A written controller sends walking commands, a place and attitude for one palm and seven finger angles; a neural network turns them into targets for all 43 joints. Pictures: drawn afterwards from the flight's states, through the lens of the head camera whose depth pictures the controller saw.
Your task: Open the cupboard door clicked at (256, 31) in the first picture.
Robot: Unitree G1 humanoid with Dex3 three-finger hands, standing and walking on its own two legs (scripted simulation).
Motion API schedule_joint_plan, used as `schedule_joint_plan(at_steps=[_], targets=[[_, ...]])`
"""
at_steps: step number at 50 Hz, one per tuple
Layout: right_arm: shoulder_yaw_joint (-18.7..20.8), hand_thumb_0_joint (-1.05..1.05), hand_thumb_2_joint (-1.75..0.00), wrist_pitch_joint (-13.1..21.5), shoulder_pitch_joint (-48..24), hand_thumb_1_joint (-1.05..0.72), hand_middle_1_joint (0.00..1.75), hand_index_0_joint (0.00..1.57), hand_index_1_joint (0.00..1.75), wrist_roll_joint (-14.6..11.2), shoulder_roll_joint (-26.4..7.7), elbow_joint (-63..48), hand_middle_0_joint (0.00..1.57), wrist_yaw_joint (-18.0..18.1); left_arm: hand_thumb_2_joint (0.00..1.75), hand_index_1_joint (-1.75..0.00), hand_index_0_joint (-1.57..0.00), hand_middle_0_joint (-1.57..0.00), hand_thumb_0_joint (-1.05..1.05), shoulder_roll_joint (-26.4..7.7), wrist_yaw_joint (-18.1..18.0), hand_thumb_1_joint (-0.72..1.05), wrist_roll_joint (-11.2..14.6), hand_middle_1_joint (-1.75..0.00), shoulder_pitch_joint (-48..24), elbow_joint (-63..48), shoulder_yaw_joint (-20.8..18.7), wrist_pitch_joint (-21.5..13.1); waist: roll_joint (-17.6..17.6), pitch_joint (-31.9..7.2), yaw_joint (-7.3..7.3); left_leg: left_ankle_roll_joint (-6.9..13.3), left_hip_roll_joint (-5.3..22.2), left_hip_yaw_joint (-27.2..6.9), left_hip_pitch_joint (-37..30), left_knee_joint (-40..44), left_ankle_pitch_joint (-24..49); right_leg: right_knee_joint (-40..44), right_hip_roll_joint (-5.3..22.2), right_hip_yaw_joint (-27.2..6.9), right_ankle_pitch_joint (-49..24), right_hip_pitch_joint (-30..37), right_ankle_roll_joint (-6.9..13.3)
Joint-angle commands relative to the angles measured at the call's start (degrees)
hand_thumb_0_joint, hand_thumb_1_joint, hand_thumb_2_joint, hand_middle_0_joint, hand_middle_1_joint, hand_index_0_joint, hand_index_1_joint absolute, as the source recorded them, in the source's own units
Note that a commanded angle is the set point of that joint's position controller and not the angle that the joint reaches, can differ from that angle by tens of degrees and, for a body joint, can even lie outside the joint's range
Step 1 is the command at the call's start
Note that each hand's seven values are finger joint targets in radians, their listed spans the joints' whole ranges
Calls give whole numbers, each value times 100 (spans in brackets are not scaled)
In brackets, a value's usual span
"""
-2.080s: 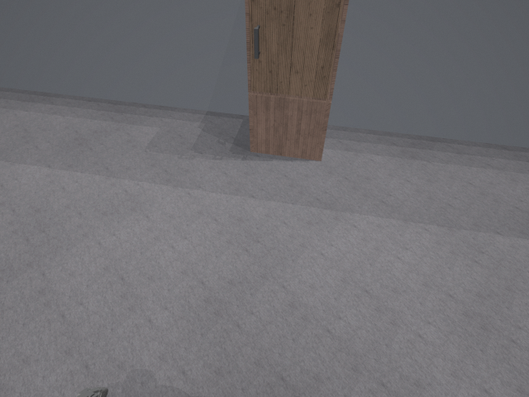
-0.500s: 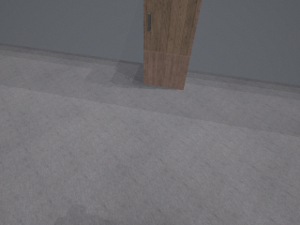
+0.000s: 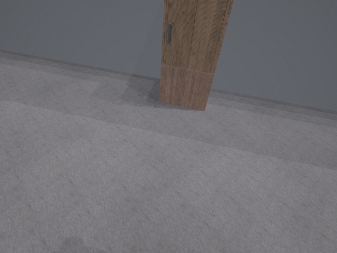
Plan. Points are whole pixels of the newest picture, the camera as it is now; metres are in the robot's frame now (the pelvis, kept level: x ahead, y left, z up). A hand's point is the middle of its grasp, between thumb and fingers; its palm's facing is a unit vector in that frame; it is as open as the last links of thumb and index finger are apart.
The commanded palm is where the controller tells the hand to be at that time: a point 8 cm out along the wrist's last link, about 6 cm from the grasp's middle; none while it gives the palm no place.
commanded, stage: walk to a spot facing it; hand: left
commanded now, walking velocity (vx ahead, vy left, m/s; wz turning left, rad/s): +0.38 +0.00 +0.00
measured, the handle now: (170, 32) +1.51 +0.09 -0.08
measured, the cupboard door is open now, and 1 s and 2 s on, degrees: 0 0 0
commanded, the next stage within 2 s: turn to face it in 1.32 s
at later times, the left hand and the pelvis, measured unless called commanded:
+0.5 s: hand (129, 209) +0.29 +0.13 -0.17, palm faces +0.02 -0.98 -0.20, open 7.3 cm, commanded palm none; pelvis +0.19 -0.05 -0.01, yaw +2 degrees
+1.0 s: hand (122, 179) +0.38 +0.18 -0.16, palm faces +0.12 -0.98 -0.14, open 7.4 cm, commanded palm none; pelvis +0.40 +0.00 +0.02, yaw +3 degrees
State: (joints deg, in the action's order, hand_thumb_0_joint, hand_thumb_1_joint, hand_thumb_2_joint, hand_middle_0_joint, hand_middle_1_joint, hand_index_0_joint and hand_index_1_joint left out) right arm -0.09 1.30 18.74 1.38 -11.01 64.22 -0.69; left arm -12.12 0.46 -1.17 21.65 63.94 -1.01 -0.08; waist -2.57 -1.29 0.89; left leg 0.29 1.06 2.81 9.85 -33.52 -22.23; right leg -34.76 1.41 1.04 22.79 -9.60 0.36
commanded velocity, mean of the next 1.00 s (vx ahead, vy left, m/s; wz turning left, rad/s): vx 0.38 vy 0.00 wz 0.03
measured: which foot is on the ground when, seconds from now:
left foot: down 0.00-0.36, up 0.38-0.74, down 0.76-1.00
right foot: up 0.00-0.34, down 0.36-0.76, up 0.78-1.00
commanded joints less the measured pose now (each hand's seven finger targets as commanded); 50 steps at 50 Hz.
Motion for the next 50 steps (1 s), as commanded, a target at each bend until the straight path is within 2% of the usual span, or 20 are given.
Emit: schedule_joint_plan(at_steps=[1, 2, 5, 12, 14, 16, 17, 18, 19, 21, 25, 27, 32, 36, 37, 38, 39, 42, 45, 50], targets=[[273, 0, -90, 235, 1859, -90, 30, 20, 30, -10, -984, 304, 20, 243, 90, -30, -20, -20, 0, -553, -57, 90, -10, -30, -1346, -914, -127, -261, 1186, 1291, -772, 1379, 2320, -2903, -1550, 2004, 2088, -2789, 185, -55, 767, -3609, 150], [247, 0, -90, 271, 1704, -90, 30, 20, 30, -6, -850, 238, 20, 258, 90, -30, -20, -20, 0, -422, -9, 90, -19, -30, -1368, -887, -134, -277, 777, 1283, -686, 1388, 2215, -2562, -1471, 1946, 2454, -2987, 342, -116, 545, -3625, 126], [229, 0, -90, 380, 1258, -90, 30, 20, 30, -20, -628, 122, 20, 296, 90, -30, -20, -20, 0, -152, 98, 90, -21, -30, -1125, -793, -153, -191, 933, 1068, -332, 1116, 1671, -1531, -991, 2207, 2109, -2723, 553, 65, -146, -3151, -14], [272, 0, -90, 391, 1431, -90, 30, 20, 30, 8, -455, 345, 20, 304, 90, -30, -20, -20, 0, 87, 173, 90, 16, -30, -1782, -1010, -172, -184, 1099, 1100, -358, 825, 1271, -476, -598, 2243, 2866, -543, 259, 748, -1041, -1956, 64], [312, 0, -90, 371, 1262, -90, 30, 20, 30, -6, -565, 350, 20, 303, 90, -30, -20, -20, 0, -30, 150, 90, 10, -30, -1365, -911, -227, -202, 1014, 887, -74, 756, 1310, -305, -584, 1700, 3744, -313, 106, 797, -1047, -1211, 203], [346, 0, -90, 349, 1151, -90, 30, 20, 30, -44, -611, 315, 20, 276, 90, -30, -20, -20, 0, -319, 96, 90, -33, -30, -32, -521, -335, -282, 724, 126, 520, 491, 988, -22, -289, -10, 4319, 244, -106, 849, -1331, 534, 323], [312, 0, -90, 351, 1241, -90, 30, 20, 30, -97, -388, 255, 20, 207, 90, -30, -20, -20, 0, -822, 21, 90, -92, -30, 796, -299, -473, -373, -10, -402, 826, 285, 697, 143, 946, -1649, 2914, 469, 824, -168, -928, 2009, 614], [259, 0, -90, 372, 1465, -90, 30, 20, 30, -155, 14, 34, 20, 184, 90, -30, -20, -20, 0, -1471, -69, 90, -60, -30, 1314, -190, -623, -383, -1341, -1093, 773, 112, -54, 201, 2215, -3770, -731, 1389, 2627, -2922, -593, 2690, 1245], [294, 0, -90, 323, 989, -90, 30, 20, 30, -149, -107, -75, 20, 181, 90, -30, -20, -20, 0, -1487, -74, 90, 46, -30, 1004, -226, -611, -332, -776, -771, 730, 254, 214, -293, 2436, -4569, -895, 2058, 2754, -3250, 556, 1924, 1391], [358, 0, -90, 238, 427, -90, 30, 20, 30, -50, -52, -220, 20, 116, 90, -30, -20, -20, 0, -867, -117, 90, 16, -30, -128, -491, -440, -321, -316, 360, 282, 271, 718, -430, 2627, -4665, 0, 2352, 2407, -2340, 1323, 117, 1052], [332, 0, -90, -8, 707, -90, 30, 20, 30, 33, 188, -163, 20, 52, 90, -30, -20, -20, 0, -358, -141, 90, -66, -30, -584, -551, -262, -393, -269, 515, -281, -2, 857, -114, 1844, -3333, 383, 2433, 1733, -465, -11, -1167, 725], [345, 0, -90, -49, 572, -90, 30, 20, 30, 17, 250, -307, 20, -4, 90, -30, -20, -20, 0, -418, -138, 90, -77, -30, -668, -547, -286, -410, -368, 651, -384, -77, 872, 44, 1624, -2557, 618, 2587, 1612, -119, 20, -1483, 752], [360, 0, -90, 75, -314, -90, 30, 20, 30, -3, 51, -755, 20, -130, 90, -30, -20, -20, 0, -640, -86, 90, -73, -30, -358, -481, -312, -414, -227, 763, -143, -65, 703, 339, 1330, -959, 874, 2450, 1597, -52, 149, -961, 776], [421, 0, -90, 167, -2, -90, 30, 20, 30, 1, -240, -712, 20, -98, 90, -30, -20, -20, 0, -643, -55, 90, -42, -30, -239, -437, -319, -332, 351, 694, -404, -31, 366, 688, -182, 81, 814, 1518, 1289, 287, 10, -1222, 573], [495, 0, -90, 203, 637, -90, 30, 20, 30, 32, -574, -548, 20, -44, 90, -30, -20, -20, 0, -470, -30, 90, -28, -30, -238, -505, -281, -322, 1041, 483, -691, 146, 719, -9, -902, 703, 100, 227, 875, 654, -265, -1560, 379], [658, 0, -90, 239, 1279, -90, 30, 20, 30, 108, -1239, -413, 20, 18, 90, -30, -20, -20, 0, -97, 21, 90, 32, -30, -219, -674, -239, -319, 2505, 327, -846, 661, 2086, -2188, -1452, 1862, -804, -1831, 122, 1150, 537, -2572, 39], [621, 0, -90, 212, 1470, -90, 30, 20, 30, 63, -1286, -327, 20, 85, 90, -30, -20, -20, 0, -295, -8, 90, -32, -30, -578, -876, -223, -321, 2305, 277, -910, 884, 2453, -3100, -1350, 2413, -1081, -3011, 53, 466, 982, -3018, 74], [418, 0, -90, 290, 347, -90, 30, 20, 30, 0, -656, -605, 20, 157, 90, -30, -20, -20, 0, -243, 85, 90, -65, -30, -603, -648, -286, -306, 827, 630, -378, 771, 2053, -1788, -406, 2424, -409, -3587, 658, -3, -371, -3051, 34], [415, 0, -90, 399, 206, -90, 30, 20, 30, -19, -389, -532, 20, 190, 90, -30, -20, -20, 0, -18, 82, 90, -91, -30, -227, -478, -275, -172, 768, 413, -113, 720, 1661, -665, -301, 2396, 905, -3185, 728, 81, -850, -2647, -116], [404, 0, -90, 418, 508, -90, 30, 20, 30, -54, -430, -307, 20, 202, 90, -30, -20, -20, 0, 41, 112, 90, -75, -30, -677, -625, -274, -86, 740, 627, -128, 837, 1569, -179, -600, 2569, 1451, -2218, 815, 226, -1274, -2921, -257]])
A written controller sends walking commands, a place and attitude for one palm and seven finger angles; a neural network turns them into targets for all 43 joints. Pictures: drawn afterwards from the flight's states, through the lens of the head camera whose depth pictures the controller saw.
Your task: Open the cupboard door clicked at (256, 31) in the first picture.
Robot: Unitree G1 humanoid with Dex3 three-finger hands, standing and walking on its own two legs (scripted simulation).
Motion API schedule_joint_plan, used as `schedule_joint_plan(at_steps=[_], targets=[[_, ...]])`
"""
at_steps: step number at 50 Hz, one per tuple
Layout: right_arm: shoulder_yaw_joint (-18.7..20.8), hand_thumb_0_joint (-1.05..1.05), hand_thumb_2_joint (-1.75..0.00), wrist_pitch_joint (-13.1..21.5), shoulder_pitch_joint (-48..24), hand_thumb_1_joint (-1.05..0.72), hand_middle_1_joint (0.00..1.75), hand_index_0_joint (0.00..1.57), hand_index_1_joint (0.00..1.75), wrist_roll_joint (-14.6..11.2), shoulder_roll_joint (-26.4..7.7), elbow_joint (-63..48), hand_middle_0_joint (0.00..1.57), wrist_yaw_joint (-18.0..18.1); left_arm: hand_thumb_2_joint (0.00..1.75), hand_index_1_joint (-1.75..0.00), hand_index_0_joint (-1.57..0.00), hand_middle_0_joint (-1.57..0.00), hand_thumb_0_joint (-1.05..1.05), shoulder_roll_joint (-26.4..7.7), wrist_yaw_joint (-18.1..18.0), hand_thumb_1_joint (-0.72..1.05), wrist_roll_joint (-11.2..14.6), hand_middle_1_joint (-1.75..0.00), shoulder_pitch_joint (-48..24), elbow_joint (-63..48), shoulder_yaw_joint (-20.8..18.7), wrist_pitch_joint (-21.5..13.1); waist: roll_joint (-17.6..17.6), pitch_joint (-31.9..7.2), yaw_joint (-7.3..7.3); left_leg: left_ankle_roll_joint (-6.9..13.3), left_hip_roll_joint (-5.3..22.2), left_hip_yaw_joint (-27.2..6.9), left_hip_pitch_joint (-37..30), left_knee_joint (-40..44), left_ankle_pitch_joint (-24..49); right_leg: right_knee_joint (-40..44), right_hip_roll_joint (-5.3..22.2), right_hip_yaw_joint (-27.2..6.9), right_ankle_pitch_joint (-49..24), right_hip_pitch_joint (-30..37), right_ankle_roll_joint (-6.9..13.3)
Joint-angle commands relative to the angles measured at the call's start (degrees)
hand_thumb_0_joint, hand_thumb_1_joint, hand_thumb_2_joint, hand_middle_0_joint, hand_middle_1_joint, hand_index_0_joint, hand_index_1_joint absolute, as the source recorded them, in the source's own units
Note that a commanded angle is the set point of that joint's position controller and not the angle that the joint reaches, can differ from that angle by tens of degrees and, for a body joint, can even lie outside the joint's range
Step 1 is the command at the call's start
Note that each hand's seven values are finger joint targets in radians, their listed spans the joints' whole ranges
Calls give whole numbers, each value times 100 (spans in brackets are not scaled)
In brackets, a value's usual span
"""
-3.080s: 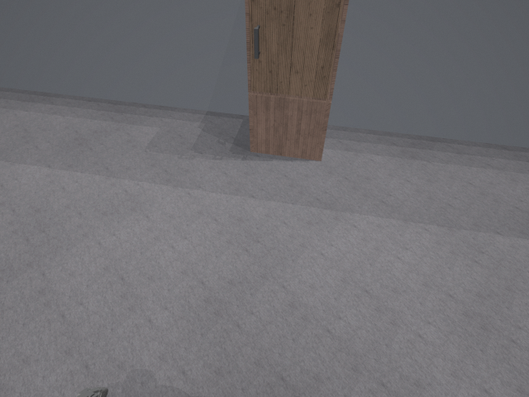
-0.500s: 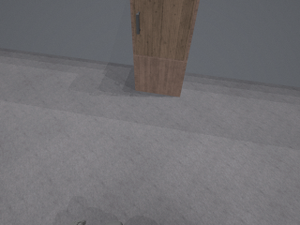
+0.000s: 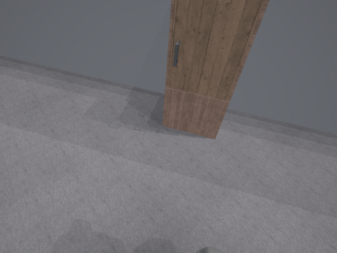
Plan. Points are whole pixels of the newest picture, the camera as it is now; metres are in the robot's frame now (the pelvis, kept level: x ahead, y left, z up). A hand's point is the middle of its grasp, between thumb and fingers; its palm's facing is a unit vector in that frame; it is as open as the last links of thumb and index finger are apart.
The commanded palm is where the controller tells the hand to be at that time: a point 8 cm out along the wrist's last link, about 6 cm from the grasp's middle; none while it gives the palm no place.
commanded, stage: walk to a spot facing it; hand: left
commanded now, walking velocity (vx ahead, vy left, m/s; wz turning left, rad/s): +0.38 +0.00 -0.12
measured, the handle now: (176, 53) +1.11 +0.03 -0.10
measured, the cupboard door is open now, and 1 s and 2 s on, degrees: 0 0 0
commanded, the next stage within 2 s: turn to face it in 0.32 s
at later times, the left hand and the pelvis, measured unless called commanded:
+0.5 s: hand (134, 210) +0.27 +0.12 -0.17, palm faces +0.10 -0.97 -0.23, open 7.1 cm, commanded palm none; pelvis +0.22 -0.07 -0.01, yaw +4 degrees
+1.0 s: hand (134, 197) +0.32 +0.13 -0.19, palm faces +0.00 -0.98 -0.22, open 7.4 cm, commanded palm none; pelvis +0.29 -0.05 -0.02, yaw -6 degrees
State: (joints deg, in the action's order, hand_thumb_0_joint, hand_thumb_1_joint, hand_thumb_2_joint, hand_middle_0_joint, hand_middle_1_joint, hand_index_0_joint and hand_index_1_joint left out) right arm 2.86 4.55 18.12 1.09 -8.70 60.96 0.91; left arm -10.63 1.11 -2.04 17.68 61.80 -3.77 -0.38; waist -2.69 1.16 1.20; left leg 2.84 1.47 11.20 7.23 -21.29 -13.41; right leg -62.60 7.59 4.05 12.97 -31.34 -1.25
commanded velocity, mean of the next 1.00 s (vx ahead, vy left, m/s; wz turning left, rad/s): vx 0.11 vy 0.00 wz -0.10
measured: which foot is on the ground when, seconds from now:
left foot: down 0.00-0.26, up 0.28-0.64, down 0.66-1.00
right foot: up 0.00-0.24, down 0.26-0.68, up 0.70-0.96, down 0.98-1.00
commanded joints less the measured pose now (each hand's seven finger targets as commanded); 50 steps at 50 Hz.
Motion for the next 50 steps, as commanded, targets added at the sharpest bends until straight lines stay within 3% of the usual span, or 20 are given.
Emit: schedule_joint_plan(at_steps=[1, 8, 10, 11, 12, 13, 14, 15, 17, 20, 24, 30, 31, 33, 35, 39, 47, 48, 49, 50], targets=[[115, 0, -90, 96, 646, -90, 30, 20, 30, -26, -645, 70, 20, 42, 90, -30, -20, -20, 0, -123, 56, 90, 22, -30, -436, -451, -1, -66, 825, 407, -188, 563, 1497, -950, -449, 1350, 702, 830, 175, -8, -371, -767, -95], [129, 0, -90, 25, 953, -90, 30, 20, 30, 67, -722, 348, 20, 32, 90, -30, -20, -20, 0, -125, 74, 90, 51, -30, -1198, -671, -5, -163, 953, 620, -329, 484, 1631, -623, -581, 814, 1438, 2579, -156, 338, -190, 91, 177], [133, 0, -90, -10, 829, -90, 30, 20, 30, 48, -792, 363, 20, 35, 90, -30, -20, -20, 0, -270, 61, 90, 35, -30, -510, -460, -53, -228, 832, 290, 35, 324, 1461, -403, -372, -158, 2262, 2993, -452, 570, -208, 1292, 307], [123, 0, -90, -12, 794, -90, 30, 20, 30, 15, -755, 379, 20, 11, 90, -30, -20, -20, 0, -494, 30, 90, 10, -30, 337, -188, -109, -285, 451, -95, 420, 160, 1165, -256, 136, -1250, 2330, 3248, -532, 523, -379, 2528, 381], [81, 0, -90, -4, 847, -90, 30, 20, 30, -53, -527, 299, 20, -45, 90, -30, -20, -20, 0, -1033, -41, 90, -30, -30, 1287, 71, -255, -364, -582, -749, 787, -56, 701, -3, 1305, -3031, 982, 3550, 597, -768, -99, 3938, 676], [18, 0, -90, 5, 933, -90, 30, 20, 30, -83, -240, 64, 20, -54, 90, -30, -20, -20, 0, -1615, -99, 90, 48, -30, 1809, 184, -338, -372, -1639, -1234, 687, -209, -25, -330, 2610, -4802, -1894, 4363, 1973, -2985, -615, 4658, 1171], [68, 0, -90, -50, 718, -90, 30, 20, 30, -104, -391, 57, 20, -33, 90, -30, -20, -20, 0, -1587, -125, 90, 113, -30, 1390, 86, -328, -343, -1019, -1140, 618, -114, 252, -999, 2722, -5558, -1782, 4741, 2136, -3027, 278, 4065, 1303], [105, 0, -90, -73, 454, -90, 30, 20, 30, -72, -323, 16, 20, -47, 90, -30, -20, -20, 0, -1322, -140, 90, 100, -30, 773, -91, -255, -344, -739, -654, 433, -123, 449, -1136, 2971, -5857, -1251, 4954, 2013, -2766, 874, 3347, 1162], [81, 0, -90, -167, 232, -90, 30, 20, 30, 7, -173, 65, 20, -75, 90, -30, -20, -20, 0, -634, -200, 90, 62, -30, 34, -262, -50, -387, -104, 158, 63, -157, 795, -1218, 2695, -5410, -459, 5038, 1591, -1336, 336, 1995, 834], [59, 0, -90, -361, 572, -90, 30, 20, 30, 26, -58, 142, 20, -116, 90, -30, -20, -20, 0, -395, -228, 90, 33, -30, -111, -277, 42, -443, -380, 117, -266, -340, 756, -1022, 2421, -4702, -290, 5001, 1314, -168, -955, 1685, 713], [-13, 0, -90, -396, 223, -90, 30, 20, 30, 16, 148, -53, 20, -157, 90, -30, -20, -20, 0, -353, -241, 90, 48, -30, -52, -243, 113, -429, -379, 324, -301, -447, 640, -616, 1968, -3067, 32, 4895, 949, 385, -1987, 1431, 797], [-81, 0, -90, -259, -208, -90, 30, 20, 30, 9, -145, -120, 20, -101, 90, -30, -20, -20, 0, -529, -245, 90, 109, -30, 118, -40, 116, -262, -571, 140, -197, -483, 331, -311, 716, -1083, 620, 4241, 587, 112, -2273, 1865, 707], [-64, 0, -90, -226, -39, -90, 30, 20, 30, 5, -312, -52, 20, -87, 90, -30, -20, -20, 0, -485, -250, 90, 113, -30, 125, -19, 113, -217, -221, 43, -255, -489, 401, -377, 195, -688, 1234, 3927, 452, 98, -1826, 1706, 587], [60, 0, -90, -198, 307, -90, 30, 20, 30, 34, -1025, -10, 20, 2, 90, -30, -20, -20, 0, -176, -250, 90, 137, -30, 448, -69, 139, -123, 1333, -269, -313, -15, 1513, -1310, -668, -413, 3029, 3040, -221, 398, 459, 1145, 145], [63, 0, -90, -258, 136, -90, 30, 20, 30, 50, -1174, -31, 20, 109, 90, -30, -20, -20, 0, -104, -244, 90, 140, -30, 408, -92, 147, 16, 2337, -360, -351, 510, 2197, -2055, -364, 450, 2179, 1395, -486, 190, 2398, 847, -5], [23, 0, -90, -323, -668, -90, 30, 20, 30, 41, -950, -306, 20, 128, 90, -30, -20, -20, 0, -25, -157, 90, 105, -30, 267, -80, 74, 86, 1153, -134, -135, 594, 1956, -1347, 320, 457, 1299, 874, -269, -108, 1787, 778, 57], [177, 0, -90, -475, -957, -90, 30, 20, 30, -8, -921, -381, 20, 63, 90, -30, -20, -20, 0, 6, -185, 90, 45, -30, 679, -178, 17, 146, 798, -75, 108, 208, 1644, -666, 1191, -29, -458, 3116, -465, 165, 180, 1962, 52], [160, 0, -90, -505, -1002, -90, 30, 20, 30, -30, -784, -432, 20, 39, 90, -30, -20, -20, 0, -218, -204, 90, 20, -30, 699, -209, -2, 123, 220, 144, 145, -66, 1275, -407, 1421, -515, -825, 3789, -233, -346, 67, 1918, 158], [116, 0, -90, -538, -997, -90, 30, 20, 30, -62, -505, -560, 20, 6, 90, -30, -20, -20, 0, -621, -235, 90, -16, -30, 522, -317, -43, 86, -680, 282, 62, -380, 697, 20, 1753, -1323, -1223, 4458, 613, -1596, 104, 1726, 531], [51, 0, -90, -570, -1092, -90, 30, 20, 30, -68, -340, -667, 20, -31, 90, -30, -20, -20, 0, -972, -240, 90, 21, -30, 390, -407, -72, 85, -906, 226, 74, -468, 395, -143, 1655, -1946, -1514, 4971, 1233, -2172, 245, 1356, 957]])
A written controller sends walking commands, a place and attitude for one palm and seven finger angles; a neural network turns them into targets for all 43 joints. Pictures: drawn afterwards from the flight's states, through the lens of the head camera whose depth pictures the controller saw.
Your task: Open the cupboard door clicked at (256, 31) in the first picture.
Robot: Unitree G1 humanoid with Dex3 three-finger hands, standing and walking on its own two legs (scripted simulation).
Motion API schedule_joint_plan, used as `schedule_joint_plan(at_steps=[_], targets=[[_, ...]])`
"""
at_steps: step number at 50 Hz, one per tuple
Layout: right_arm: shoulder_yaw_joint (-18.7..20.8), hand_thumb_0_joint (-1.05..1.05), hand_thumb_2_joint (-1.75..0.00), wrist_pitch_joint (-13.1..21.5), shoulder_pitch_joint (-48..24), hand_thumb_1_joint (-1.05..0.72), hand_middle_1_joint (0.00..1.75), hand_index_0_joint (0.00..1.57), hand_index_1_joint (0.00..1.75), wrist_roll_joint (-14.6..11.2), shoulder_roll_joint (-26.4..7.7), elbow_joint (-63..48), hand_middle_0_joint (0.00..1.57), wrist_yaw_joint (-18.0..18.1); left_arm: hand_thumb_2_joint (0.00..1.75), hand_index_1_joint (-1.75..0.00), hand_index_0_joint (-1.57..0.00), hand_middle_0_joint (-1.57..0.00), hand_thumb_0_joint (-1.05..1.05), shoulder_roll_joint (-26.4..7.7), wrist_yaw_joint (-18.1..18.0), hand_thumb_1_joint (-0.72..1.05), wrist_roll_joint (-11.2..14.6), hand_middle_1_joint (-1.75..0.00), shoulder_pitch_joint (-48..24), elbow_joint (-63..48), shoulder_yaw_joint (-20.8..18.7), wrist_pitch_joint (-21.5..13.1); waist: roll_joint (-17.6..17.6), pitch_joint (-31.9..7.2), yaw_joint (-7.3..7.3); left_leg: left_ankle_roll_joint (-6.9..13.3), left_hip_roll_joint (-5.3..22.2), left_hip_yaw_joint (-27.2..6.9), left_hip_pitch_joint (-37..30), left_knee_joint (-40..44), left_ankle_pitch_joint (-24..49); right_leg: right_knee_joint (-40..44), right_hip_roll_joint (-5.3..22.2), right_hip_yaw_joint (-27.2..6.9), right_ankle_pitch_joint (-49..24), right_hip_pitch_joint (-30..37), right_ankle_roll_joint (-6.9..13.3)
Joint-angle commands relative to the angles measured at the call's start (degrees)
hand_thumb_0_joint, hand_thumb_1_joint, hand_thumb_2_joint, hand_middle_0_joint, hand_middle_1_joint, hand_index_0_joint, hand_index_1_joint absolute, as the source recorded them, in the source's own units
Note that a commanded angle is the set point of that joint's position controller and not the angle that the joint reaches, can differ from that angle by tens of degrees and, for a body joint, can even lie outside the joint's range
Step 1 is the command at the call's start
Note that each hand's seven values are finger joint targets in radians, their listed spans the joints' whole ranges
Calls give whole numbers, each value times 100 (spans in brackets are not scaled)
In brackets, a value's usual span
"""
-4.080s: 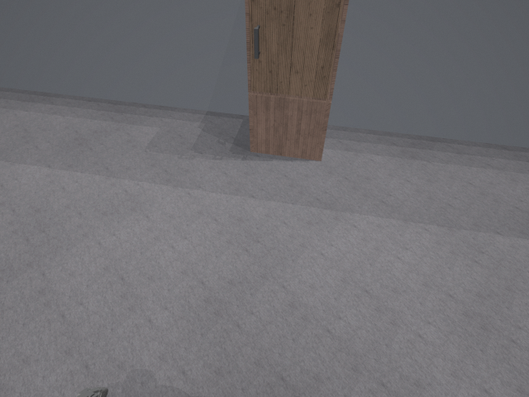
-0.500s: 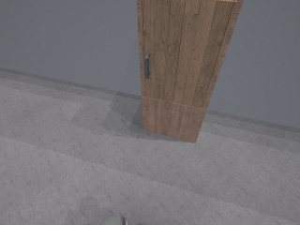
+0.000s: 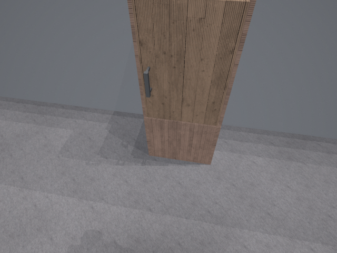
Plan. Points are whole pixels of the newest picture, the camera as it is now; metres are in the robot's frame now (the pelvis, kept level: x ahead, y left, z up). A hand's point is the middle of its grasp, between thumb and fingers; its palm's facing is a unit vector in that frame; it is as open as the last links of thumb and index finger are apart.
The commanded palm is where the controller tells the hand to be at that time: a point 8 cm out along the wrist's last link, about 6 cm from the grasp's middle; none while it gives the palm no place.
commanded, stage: take the last steps up to it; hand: left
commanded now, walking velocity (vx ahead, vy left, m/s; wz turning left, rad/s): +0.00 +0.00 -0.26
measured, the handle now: (148, 82) +0.81 +0.17 -0.08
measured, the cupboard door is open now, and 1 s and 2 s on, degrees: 0 0 0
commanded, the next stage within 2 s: come to a stop and stand still in 0.98 s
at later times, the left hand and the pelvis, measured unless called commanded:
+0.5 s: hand out of the picture +0.14 +0.17 -0.15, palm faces -0.08 -0.98 -0.18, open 7.4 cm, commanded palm none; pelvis +0.05 +0.00 +0.02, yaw -5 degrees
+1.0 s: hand out of the picture +0.14 +0.15 -0.17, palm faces +0.05 -0.99 -0.16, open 7.3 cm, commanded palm none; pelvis +0.20 -0.02 +0.01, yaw -3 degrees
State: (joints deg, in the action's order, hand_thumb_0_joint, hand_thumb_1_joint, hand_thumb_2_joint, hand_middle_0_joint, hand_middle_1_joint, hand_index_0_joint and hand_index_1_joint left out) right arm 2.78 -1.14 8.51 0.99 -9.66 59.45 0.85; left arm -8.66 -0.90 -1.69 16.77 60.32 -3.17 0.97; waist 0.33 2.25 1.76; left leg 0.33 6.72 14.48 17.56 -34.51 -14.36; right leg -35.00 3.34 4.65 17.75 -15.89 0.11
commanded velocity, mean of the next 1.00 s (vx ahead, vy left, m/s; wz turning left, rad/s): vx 0.24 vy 0.03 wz -0.04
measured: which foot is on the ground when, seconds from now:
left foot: down 0.00-0.00, up 0.02-0.24, down 0.26-0.60, up 0.62-1.00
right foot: down 0.00-0.28, up 0.30-0.58, down 0.60-1.00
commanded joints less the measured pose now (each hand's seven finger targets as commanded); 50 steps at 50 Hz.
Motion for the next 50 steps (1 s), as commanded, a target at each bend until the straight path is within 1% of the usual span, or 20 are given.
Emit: schedule_joint_plan(at_steps=[1, 6, 11, 12, 14, 15, 17, 20, 24, 27, 28, 29, 30, 31, 33, 35, 37, 46, 49, 50], targets=[[67, 0, -90, -62, -316, -90, 30, 20, 30, -38, -323, -566, 20, -9, 90, -30, -20, -20, 0, -1173, -70, 90, -4, -30, 371, -312, -159, -81, -1569, 162, 112, -186, -130, -773, 727, -1234, -1555, 2451, 1619, -2455, -113, -317, 1013], [38, 0, -90, 14, 304, -90, 30, 20, 30, -34, -312, -297, 20, 29, 90, -30, -20, -20, 0, -1014, -95, 90, -10, -30, -111, -417, -183, -89, -766, -268, -128, -230, -241, -1093, 675, -1330, -1152, 1682, 1134, -1465, -2068, 591, 1024], [-41, 0, -90, 249, 1078, -90, 30, 20, 30, 24, -299, -49, 20, 35, 90, -30, -20, -20, 0, -994, 13, 90, 74, -30, -139, -310, -178, -110, -699, -328, -242, -146, -436, -830, -832, 975, -320, 1435, 640, -1310, 225, 154, 706], [-32, 0, -90, 308, 1339, -90, 30, 20, 30, 45, -480, 40, 20, 47, 90, -30, -20, -20, 0, -820, 51, 90, 99, -30, -196, -371, -134, -103, -82, -186, -307, -8, -113, -1324, -1258, 1397, -484, 1044, 311, -1091, 753, -470, 503], [119, 0, -90, 285, 1682, -90, 30, 20, 30, 109, -1129, 42, 20, 63, 90, -30, -20, -20, 0, -485, 121, 90, 58, -30, -574, -635, -59, -114, 1678, 318, -531, 839, 1469, -3556, -1125, 2710, -2277, -849, -447, -11, 1183, -1673, 126], [123, 0, -90, 283, 1669, -90, 30, 20, 30, 112, -1042, 45, 20, 68, 90, -30, -20, -20, 0, -596, 118, 90, 1, -30, -906, -697, -99, -86, 1598, 772, -577, 1041, 1604, -3691, -757, 3013, -2535, -1761, -224, -301, 1179, -1925, 166], [47, 0, -90, 338, 1467, -90, 30, 20, 30, 87, -811, 15, 20, 70, 90, -30, -20, -20, 0, -579, 198, 90, -13, -30, -888, -662, -106, -146, 892, 839, -385, 1026, 1347, -3157, -685, 2882, -1816, -2198, 40, -461, 781, -2005, 181], [31, 0, -90, 429, 1487, -90, 30, 20, 30, 74, -736, 56, 20, 87, 90, -30, -20, -20, 0, -397, 242, 90, 17, -30, -718, -569, -46, -178, 732, 369, -286, 885, 908, -2126, -1101, 2569, -300, -1572, 74, -166, 357, -1557, 76], [71, 0, -90, 413, 1730, -90, 30, 20, 30, 85, -735, 234, 20, 64, 90, -30, -20, -20, 0, -251, 232, 90, 31, -30, -930, -620, -4, -191, 792, 323, -372, 889, 920, -1842, -910, 2361, 2, -568, -8, 115, 351, -846, 45], [70, 0, -90, 375, 1640, -90, 30, 20, 30, 64, -696, 303, 20, 53, 90, -30, -20, -20, 0, -301, 216, 90, 21, -30, -424, -431, -51, -253, 524, 139, -106, 637, 700, -1577, -580, 1674, -117, 579, -199, 336, -253, 307, 61], [59, 0, -90, 390, 1597, -90, 30, 20, 30, 30, -592, 315, 20, 38, 90, -30, -20, -20, 0, -458, 188, 90, 13, -30, 28, -261, -98, -301, 194, -52, 101, 448, 437, -1303, -222, 1019, -190, 1002, -101, 142, -481, 1120, 137], [17, 0, -90, 427, 1594, -90, 30, 20, 30, -43, -341, 244, 20, -1, 90, -30, -20, -20, 0, -887, 131, 90, -18, -30, 665, -44, -178, -378, -697, -364, 351, 199, -6, -770, 763, -262, -553, 1387, 864, -1036, 70, 2251, 471], [-43, 0, -90, 449, 1326, -90, 30, 20, 30, -47, -177, -24, 20, -35, 90, -30, -20, -20, 0, -1434, 87, 90, 23, -30, 1272, 96, -291, -395, -1691, -377, 513, 32, -476, -544, 1923, -1728, -1934, 2130, 2057, -2861, 137, 2692, 1048], [29, 0, -90, 379, 1106, -90, 30, 20, 30, -3, -462, -94, 20, -30, 90, -30, -20, -20, 0, -1389, 36, 90, 87, -30, 1302, 132, -280, -390, -1357, -264, 495, 74, -258, -1101, 2012, -2543, -1896, 2448, 2236, -3115, 642, 2173, 1238], [86, 0, -90, 346, 863, -90, 30, 20, 30, 23, -366, -60, 20, -69, 90, -30, -20, -20, 0, -938, -6, 90, 59, -30, 608, -11, -191, -393, -880, 485, 199, 84, 72, -1387, 2204, -3020, -1022, 2648, 1972, -2537, 1143, 1149, 1183], [72, 0, -90, 303, 997, -90, 30, 20, 30, 69, -150, 49, 20, -99, 90, -30, -20, -20, 0, -554, -34, 90, 15, -30, 350, -103, -125, -458, -352, 436, -61, -23, 142, -1307, 1759, -2700, -512, 2534, 1616, -1567, -138, 746, 1010], [64, 0, -90, 260, 1115, -90, 30, 20, 30, 51, -27, 58, 20, -130, 90, -30, -20, -20, 0, -595, -28, 90, 6, -30, 296, -82, -98, -503, -457, 309, -192, -91, 85, -1133, 1449, -2227, -346, 2462, 1419, -945, -982, 625, 952], [6, 0, -90, 307, 90, -90, 30, 20, 30, 1, -215, -399, 20, -252, 90, -30, -20, -20, 0, -888, -24, 90, 4, -30, 624, 206, -62, -501, -742, 327, -63, -16, -182, -854, 754, -416, 162, 2062, 1341, -501, -2153, 932, 779], [25, 0, -90, 383, 898, -90, 30, 20, 30, 42, -454, -140, 20, -164, 90, -30, -20, -20, 0, -853, -30, 90, 46, -30, 484, 232, -66, -432, -374, 30, -502, 67, -431, -702, -883, 645, 658, 768, 933, -96, -2477, 561, 519], [99, 0, -90, 430, 1480, -90, 30, 20, 30, 96, -844, 4, 20, -98, 90, -30, -20, -20, 0, -661, -1, 90, 78, -30, 668, 202, -19, -408, 404, -473, -652, 288, 112, -1286, -1979, 823, 1333, -409, 515, 167, -1759, -27, 308]])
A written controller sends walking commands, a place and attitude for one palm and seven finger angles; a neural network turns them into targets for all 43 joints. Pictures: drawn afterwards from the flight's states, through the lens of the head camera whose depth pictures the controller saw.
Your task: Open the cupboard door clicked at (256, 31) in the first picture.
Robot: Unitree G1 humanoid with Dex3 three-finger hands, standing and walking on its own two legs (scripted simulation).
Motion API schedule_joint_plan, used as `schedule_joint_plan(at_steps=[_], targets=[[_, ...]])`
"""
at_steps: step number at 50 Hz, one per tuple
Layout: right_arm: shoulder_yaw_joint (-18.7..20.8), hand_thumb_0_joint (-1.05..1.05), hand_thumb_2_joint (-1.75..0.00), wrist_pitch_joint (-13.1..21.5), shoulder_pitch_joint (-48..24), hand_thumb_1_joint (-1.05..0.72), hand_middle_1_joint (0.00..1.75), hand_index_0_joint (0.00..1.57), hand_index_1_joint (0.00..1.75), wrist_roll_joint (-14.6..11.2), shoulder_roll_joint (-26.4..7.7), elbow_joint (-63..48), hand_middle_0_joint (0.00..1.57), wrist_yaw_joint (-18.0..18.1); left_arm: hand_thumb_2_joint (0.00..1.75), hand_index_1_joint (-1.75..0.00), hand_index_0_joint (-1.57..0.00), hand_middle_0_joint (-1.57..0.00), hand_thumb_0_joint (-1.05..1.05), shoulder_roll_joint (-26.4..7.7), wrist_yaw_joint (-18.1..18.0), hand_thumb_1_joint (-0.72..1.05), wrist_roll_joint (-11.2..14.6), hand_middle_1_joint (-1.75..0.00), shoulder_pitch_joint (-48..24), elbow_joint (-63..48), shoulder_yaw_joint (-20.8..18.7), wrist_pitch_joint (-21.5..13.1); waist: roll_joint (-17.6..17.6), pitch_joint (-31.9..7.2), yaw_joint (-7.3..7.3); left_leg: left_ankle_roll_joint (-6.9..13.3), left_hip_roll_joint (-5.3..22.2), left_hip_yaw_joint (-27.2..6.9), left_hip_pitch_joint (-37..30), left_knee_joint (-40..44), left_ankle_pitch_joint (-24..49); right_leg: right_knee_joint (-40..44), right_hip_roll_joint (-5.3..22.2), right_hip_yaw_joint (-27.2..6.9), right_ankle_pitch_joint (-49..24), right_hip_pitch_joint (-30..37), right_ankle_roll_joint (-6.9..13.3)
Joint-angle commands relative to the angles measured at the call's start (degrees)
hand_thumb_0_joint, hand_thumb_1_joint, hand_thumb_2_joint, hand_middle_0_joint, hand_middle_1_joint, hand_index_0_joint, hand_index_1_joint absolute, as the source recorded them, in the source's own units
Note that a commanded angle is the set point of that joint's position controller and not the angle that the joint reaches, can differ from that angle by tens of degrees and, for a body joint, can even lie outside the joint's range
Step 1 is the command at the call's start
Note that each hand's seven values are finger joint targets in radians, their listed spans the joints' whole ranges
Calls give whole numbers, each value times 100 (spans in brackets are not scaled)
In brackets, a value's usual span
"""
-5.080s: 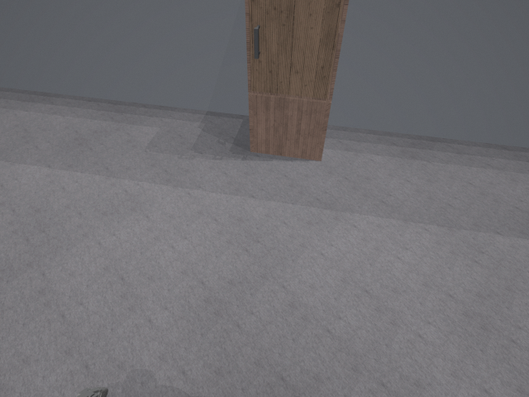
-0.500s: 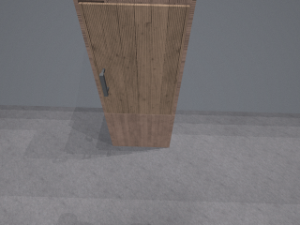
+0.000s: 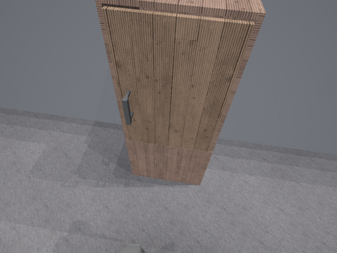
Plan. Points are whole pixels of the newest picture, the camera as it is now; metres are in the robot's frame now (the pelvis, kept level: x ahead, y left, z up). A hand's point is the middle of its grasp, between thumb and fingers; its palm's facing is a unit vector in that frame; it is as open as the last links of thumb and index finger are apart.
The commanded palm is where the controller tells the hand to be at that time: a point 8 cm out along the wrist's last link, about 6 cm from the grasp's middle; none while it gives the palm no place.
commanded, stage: come to a stop and stand still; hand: left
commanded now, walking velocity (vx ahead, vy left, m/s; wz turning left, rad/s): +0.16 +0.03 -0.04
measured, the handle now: (128, 108) +0.60 +0.22 -0.09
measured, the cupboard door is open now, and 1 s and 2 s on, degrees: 0 0 0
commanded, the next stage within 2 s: look again from close up in 1.38 s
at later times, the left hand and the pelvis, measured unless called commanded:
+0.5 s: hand (106, 247) +0.15 +0.18 -0.16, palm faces +0.01 -0.96 -0.27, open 7.3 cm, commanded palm none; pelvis +0.07 -0.01 +0.00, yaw -1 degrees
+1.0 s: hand out of the picture +0.03 +0.25 -0.17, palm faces +0.02 -0.97 -0.26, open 7.4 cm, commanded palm none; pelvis +0.01 +0.05 +0.00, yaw -2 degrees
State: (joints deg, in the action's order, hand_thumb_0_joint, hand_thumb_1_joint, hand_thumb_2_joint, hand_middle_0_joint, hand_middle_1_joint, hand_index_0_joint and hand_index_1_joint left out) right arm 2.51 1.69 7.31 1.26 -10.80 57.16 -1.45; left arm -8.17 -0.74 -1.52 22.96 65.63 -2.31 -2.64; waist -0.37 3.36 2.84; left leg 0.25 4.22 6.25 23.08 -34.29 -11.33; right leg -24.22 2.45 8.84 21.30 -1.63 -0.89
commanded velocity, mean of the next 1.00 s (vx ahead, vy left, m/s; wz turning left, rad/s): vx -0.09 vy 0.00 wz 0.00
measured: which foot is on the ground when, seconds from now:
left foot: up 0.00-0.00, down 0.02-0.38, up 0.40-0.72, down 0.74-1.00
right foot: down 0.00-0.02, up 0.04-0.34, down 0.36-1.00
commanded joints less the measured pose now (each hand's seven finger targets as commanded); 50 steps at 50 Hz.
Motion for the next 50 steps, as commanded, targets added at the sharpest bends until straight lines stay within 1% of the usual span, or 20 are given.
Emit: schedule_joint_plan(at_steps=[1, 2, 3, 6, 8, 14, 17, 19, 20, 22, 24, 32, 33, 34, 35, 37, 38, 40, 43, 50], targets=[[262, 0, -90, 132, 1992, -90, 30, 20, 30, 82, -1324, 280, 20, 194, 90, -30, -20, -20, 0, -400, 16, 90, 99, -30, 266, -421, -49, -26, 1811, -946, -770, 875, 1697, -2149, -3218, 1186, 1618, -2999, -69, 152, 707, -2526, 152], [240, 0, -90, 65, 2018, -90, 30, 20, 30, 31, -1344, 278, 20, 222, 90, -30, -20, -20, 0, -440, -9, 90, 52, -30, 70, -569, -33, -23, 1609, -913, -810, 1194, 2019, -2524, -2858, 1701, 925, -3976, -128, -303, 1618, -2818, 210], [210, 0, -90, 77, 1640, -90, 30, 20, 30, 8, -1174, 180, 20, 259, 90, -30, -20, -20, 0, -426, -15, 90, 50, -30, -196, -594, -39, -1, 1483, -654, -746, 1212, 1958, -2443, -2400, 1904, 406, -4473, 113, -570, 1266, -3116, 246], [-28, 0, -90, 147, 565, -90, 30, 20, 30, -19, -422, -32, 20, 319, 90, -30, -20, -20, 0, -273, 12, 90, 54, -30, -192, -402, -13, 101, 453, -79, -213, 898, 1390, -1179, -997, 1966, 1901, -3723, 503, -845, 275, -2398, 59], [-78, 0, -90, 146, 333, -90, 30, 20, 30, -39, -476, -37, 20, 359, 90, -30, -20, -20, 0, -132, -54, 90, 93, -30, 117, -309, 50, 236, 450, -373, -57, 876, 1225, -720, -944, 1775, 3053, -2733, 401, -778, 178, -1722, -78], [149, 0, -90, -100, 322, -90, 30, 20, 30, -44, -704, 44, 20, 386, 90, -30, -20, -20, 0, -477, -112, 90, 11, -30, -116, -592, -36, 394, 723, -374, -144, 793, 1232, -713, -1069, 1263, 3019, -1323, 136, -497, -567, -1350, -54], [210, 0, -90, -204, 308, -90, 30, 20, 30, -47, -632, -13, 20, 353, 90, -30, -20, -20, 0, -809, -119, 90, -24, -30, -206, -764, -134, 350, 262, -272, -92, 337, 744, -485, -724, 584, 1860, -494, 406, -893, -2397, -1009, 102], [189, 0, -90, -295, 526, -90, 30, 20, 30, -93, -266, -62, 20, 295, 90, -30, -20, -20, 0, -1277, -117, 90, -35, -30, -459, -899, -199, 311, -936, -454, -222, -99, -207, 75, -420, -692, -551, 30, 1655, -2061, -4137, -995, 832], [173, 0, -90, -378, 408, -90, 30, 20, 30, -88, -235, -122, 20, 307, 90, -30, -20, -20, 0, -1362, -133, 90, -9, -30, -425, -925, -216, 282, -1300, -603, -70, -121, -365, -208, -282, -1594, -2147, 310, 2006, -2385, -4797, -1040, 1275], [187, 0, -90, -431, 419, -90, 30, 20, 30, -88, -242, -74, 20, 336, 90, -30, -20, -20, 0, -1215, -187, 90, -27, -30, -803, -1017, -209, 311, -812, -560, -169, -116, -337, -693, 99, -2763, -2197, 147, 1881, -2103, -4956, -878, 1517], [178, 0, -90, -426, 470, -90, 30, 20, 30, -84, -277, -53, 20, 314, 90, -30, -20, -20, 0, -1216, -205, 90, -23, -30, -947, -1112, -224, 301, -521, -721, -182, -209, -334, -739, 292, -2888, -1982, -1, 1691, -1750, -5034, -541, 1364], [96, 0, -90, -356, 668, -90, 30, 20, 30, -85, -246, -71, 20, 257, 90, -30, -20, -20, 0, -1365, -172, 90, -35, -30, -1055, -1131, -289, 344, -957, -817, -135, -269, -345, -347, -500, -525, -1423, 201, 1415, -1681, -3383, -517, 1123], [181, 0, -90, -173, 862, -90, 30, 20, 30, -140, -567, -464, 20, 259, 90, -30, -20, -20, 0, -1510, -430, 90, -38, -30, -805, -1257, -217, 218, -480, -1909, -381, -350, -521, -154, -574, -339, -1463, -741, 1587, -2190, -6150, 501, 994], [151, 0, -90, -185, 893, -90, 30, 20, 30, -141, -355, -637, 20, 256, 90, -30, -20, -20, 0, -1544, -405, 90, -1, -30, -781, -1474, -205, 243, -368, -1966, -288, -143, -441, -272, -722, 278, -1127, -892, 1410, -1782, -4530, 212, 907], [111, 0, -90, -195, 1022, -90, 30, 20, 30, -126, -326, -628, 20, 256, 90, -30, -20, -20, 0, -1364, -366, 90, 44, -30, -986, -1468, -153, 295, -139, -1622, -445, -105, -428, -185, -1168, 857, -552, -877, 1166, -1493, -3214, -482, 709], [87, 0, -90, -164, 987, -90, 30, 20, 30, 24, -663, -764, 20, 232, 90, -30, -20, -20, 0, -796, -252, 90, 93, -30, -1077, -1543, -16, 383, 1080, -431, -307, 318, 618, -1224, -615, 1387, 210, -1032, 291, -708, -668, -1500, 215], [75, 0, -90, -199, 597, -90, 30, 20, 30, 27, -719, -943, 20, 227, 90, -30, -20, -20, 0, -788, -220, 90, 51, -30, -1084, -1575, 5, 452, 1136, 106, -192, 449, 743, -1333, -30, 1683, -377, -1046, 58, -550, -90, -1574, 147], [48, 0, -90, -191, 353, -90, 30, 20, 30, 6, -749, -1051, 20, 225, 90, -30, -20, -20, 0, -784, -146, 90, 1, -30, -986, -1504, 37, 492, 1019, 670, -157, 456, 636, -1425, 597, 2038, -1407, -1246, -42, -648, -257, -1523, 157], [16, 0, -90, -156, 470, -90, 30, 20, 30, -10, -748, -1007, 20, 210, 90, -30, -20, -20, 0, -794, -67, 90, 15, -30, -613, -1371, 58, 406, 409, 381, -104, 388, 380, -1194, 345, 1946, -1862, -827, -17, -807, -635, -1238, 190], [28, 0, -90, -184, 663, -90, 30, 20, 30, -11, -801, -811, 20, 178, 90, -30, -20, -20, 0, -816, -56, 90, -14, -30, -245, -1227, 77, 334, 127, 464, -165, 372, 162, -1169, 235, 1945, -2523, -389, -66, -1221, -124, -1460, 208]])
